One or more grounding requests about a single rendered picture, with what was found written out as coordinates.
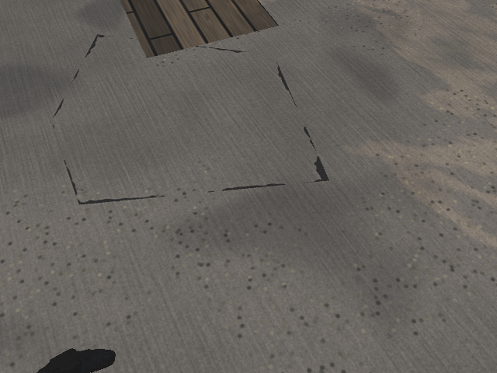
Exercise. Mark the left robot hand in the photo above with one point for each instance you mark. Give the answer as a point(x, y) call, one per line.
point(85, 361)

